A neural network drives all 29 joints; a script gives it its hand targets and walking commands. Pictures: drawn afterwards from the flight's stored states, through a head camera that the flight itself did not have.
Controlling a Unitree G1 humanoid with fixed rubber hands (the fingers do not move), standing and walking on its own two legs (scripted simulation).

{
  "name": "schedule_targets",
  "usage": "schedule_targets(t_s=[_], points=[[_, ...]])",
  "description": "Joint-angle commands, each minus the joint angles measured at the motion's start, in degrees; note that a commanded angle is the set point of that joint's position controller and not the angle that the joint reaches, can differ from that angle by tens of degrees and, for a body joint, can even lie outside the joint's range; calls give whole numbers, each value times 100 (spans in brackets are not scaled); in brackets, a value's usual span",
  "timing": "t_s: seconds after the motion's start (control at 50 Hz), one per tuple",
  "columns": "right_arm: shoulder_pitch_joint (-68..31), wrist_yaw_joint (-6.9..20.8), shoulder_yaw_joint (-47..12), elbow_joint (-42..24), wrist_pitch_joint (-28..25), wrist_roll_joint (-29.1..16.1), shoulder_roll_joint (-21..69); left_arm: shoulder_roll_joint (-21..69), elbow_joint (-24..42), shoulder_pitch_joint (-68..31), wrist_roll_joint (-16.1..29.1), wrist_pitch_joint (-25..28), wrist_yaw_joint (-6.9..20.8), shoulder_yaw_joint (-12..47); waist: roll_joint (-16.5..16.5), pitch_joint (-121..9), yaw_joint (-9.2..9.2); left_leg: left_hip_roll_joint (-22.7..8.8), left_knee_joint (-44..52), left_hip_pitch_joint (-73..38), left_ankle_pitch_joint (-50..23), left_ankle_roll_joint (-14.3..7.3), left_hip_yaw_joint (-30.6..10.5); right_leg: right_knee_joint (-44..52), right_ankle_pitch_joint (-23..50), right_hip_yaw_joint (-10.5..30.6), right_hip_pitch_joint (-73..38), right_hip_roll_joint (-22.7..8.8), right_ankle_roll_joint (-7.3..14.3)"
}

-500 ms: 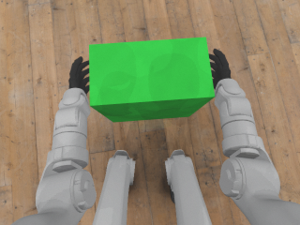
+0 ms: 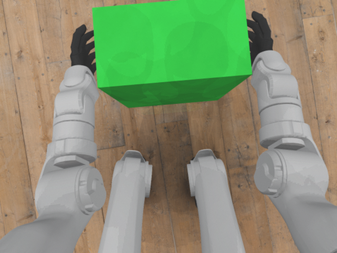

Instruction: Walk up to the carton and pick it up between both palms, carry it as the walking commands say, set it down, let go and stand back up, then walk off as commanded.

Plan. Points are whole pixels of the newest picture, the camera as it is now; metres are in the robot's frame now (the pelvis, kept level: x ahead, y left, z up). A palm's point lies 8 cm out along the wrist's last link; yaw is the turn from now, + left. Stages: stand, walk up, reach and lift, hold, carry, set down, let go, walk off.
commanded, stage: set down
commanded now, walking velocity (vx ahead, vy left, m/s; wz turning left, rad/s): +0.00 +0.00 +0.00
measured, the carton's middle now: (171, 66) +0.51 -0.01 -0.19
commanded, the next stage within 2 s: none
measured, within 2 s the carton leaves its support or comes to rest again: neither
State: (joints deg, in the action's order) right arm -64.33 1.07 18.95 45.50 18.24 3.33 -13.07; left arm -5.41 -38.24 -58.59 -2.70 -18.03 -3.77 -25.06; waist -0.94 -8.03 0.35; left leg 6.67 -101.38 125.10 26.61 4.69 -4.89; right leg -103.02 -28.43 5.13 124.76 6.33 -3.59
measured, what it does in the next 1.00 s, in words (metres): lowers itself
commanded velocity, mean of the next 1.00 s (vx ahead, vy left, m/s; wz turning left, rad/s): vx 0.00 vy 0.00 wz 0.00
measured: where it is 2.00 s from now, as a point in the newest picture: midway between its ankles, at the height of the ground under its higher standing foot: (168, 192)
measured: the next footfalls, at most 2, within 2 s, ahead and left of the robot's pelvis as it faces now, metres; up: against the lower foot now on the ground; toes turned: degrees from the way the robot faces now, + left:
none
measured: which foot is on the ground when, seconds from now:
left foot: down 0.00-1.00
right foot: down 0.00-1.00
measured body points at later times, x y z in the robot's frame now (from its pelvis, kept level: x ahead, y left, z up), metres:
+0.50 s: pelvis +0.00 +0.00 -0.06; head +0.35 -0.03 +0.22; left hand +0.52 +0.17 -0.21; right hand +0.54 -0.20 -0.21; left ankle +0.12 +0.13 -0.44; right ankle +0.10 -0.13 -0.44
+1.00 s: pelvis +0.00 +0.00 -0.08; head +0.35 -0.02 +0.19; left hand +0.53 +0.17 -0.24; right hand +0.55 -0.20 -0.24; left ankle +0.12 +0.13 -0.44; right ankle +0.10 -0.13 -0.44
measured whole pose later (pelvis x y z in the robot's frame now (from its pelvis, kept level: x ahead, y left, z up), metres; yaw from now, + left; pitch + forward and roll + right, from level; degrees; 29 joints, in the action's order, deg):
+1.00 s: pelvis +0.00 +0.00 -0.08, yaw +0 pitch +43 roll +2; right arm -76.4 -1.0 10.6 57.2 12.2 -4.0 -20.7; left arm -11.4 -49.6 -70.6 4.5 -12.2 -7.2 -19.0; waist -1.0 9.1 0.2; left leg 6.7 -119.9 131.6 31.2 5.3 -3.4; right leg -122.0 -33.0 3.8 131.6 5.8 -3.1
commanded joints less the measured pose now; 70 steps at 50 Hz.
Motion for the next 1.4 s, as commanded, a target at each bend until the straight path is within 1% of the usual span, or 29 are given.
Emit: schedule_targets(t_s=[0.0, 0.32, 0.46, 0.5, 0.52, 0.58, 0.62, 0.7, 0.76, 0.84, 0.94, 1.1, 1.24, 1.38], points=[[-3448, 1370, -2602, -560, -129, -762, 5551, 5160, 619, -4343, 776, 176, 1239, 3102, 153, -6573, -81, 182, 523, -3725, -1365, -212, 1068, 784, 1421, -1006, -3290, 120, 225], [-3952, 1184, -2770, -518, -311, -945, 5224, 4669, 533, -4826, 1014, 394, 1181, 3090, 369, -6450, 18, 115, -320, -3050, -1510, -222, 1141, 19, 1697, -931, -3235, 57, 187], [-4203, 1100, -2810, -431, -437, -1046, 5019, 4464, 440, -5054, 1152, 505, 1144, 3117, 408, -6252, 22, 71, -668, -2885, -1544, -215, 1143, -320, 1731, -903, -3199, 14, 197], [-4277, 1085, -2810, -387, -477, -1077, 4956, 4413, 403, -5127, 1189, 538, 1127, 3127, 401, -6176, 17, 57, -764, -2866, -1554, -213, 1138, -416, 1727, -898, -3163, 2, 205], [-4349, 1080, -2795, -379, -497, -1097, 4918, 4393, 385, -5177, 1203, 550, 1119, 3127, 380, -6109, -17, 53, -813, -2860, -1500, -218, 1126, -440, 1668, -898, -3063, 3, 212], [-4475, 1075, -2783, -422, -578, -1183, 4832, 4430, 373, -5266, 1256, 599, 1074, 3200, 195, -6022, -64, 48, -951, -3012, -1608, -201, 1120, -573, 1697, -890, -2907, 6, 247], [-4516, 1077, -2824, -444, -628, -1270, 4809, 4469, 463, -5349, 1318, 641, 1037, 3286, 107, -6142, -40, 54, -1020, -3130, -1766, -189, 1117, -672, 1831, -873, -2961, -2, 265], [-4421, 1071, -2894, -385, -685, -1358, 4848, 4476, 544, -5375, 1411, 724, 978, 3370, 120, -6135, -27, 63, -1118, -3234, -2011, -188, 1095, -811, 2049, -842, -3021, -11, 276], [-4313, 1076, -2862, -242, -709, -1328, 4810, 4457, 443, -5314, 1390, 757, 949, 3322, 153, -5952, -50, 69, -1153, -3212, -1996, -192, 1071, -851, 2017, -833, -2939, -19, 281], [-4293, 1102, -2756, -43, -734, -1239, 4691, 4451, 168, -5225, 1290, 758, 931, 3153, 165, -5530, -78, 77, -1170, -3085, -1780, -211, 1042, -855, 1774, -835, -2680, -29, 300], [-4428, 1132, -2687, 53, -771, -1214, 4613, 4385, -10, -5296, 1203, 784, 932, 2973, 213, -5198, -49, 79, -1212, -2923, -1583, -254, 1037, -870, 1579, -823, -2497, -38, 318], [-4670, 1097, -2750, 68, -857, -1349, 4518, 4187, 21, -5570, 1253, 887, 915, 2960, 242, -5100, 19, 50, -1317, -2845, -1521, -284, 1059, -958, 1574, -764, -2604, -61, 327], [-4637, 1072, -2710, 277, -920, -1335, 4445, 4129, -139, -5567, 1282, 937, 943, 2919, 232, -4846, 6, 33, -1382, -2715, -1463, -284, 1050, -1024, 1544, -720, -2603, -82, 351], [-4584, 1068, -2722, 354, -992, -1353, 4398, 4114, -254, -5478, 1322, 991, 970, 2905, 247, -4700, -6, 32, -1454, -2610, -1571, -288, 1021, -1120, 1668, -686, -2569, -97, 372]])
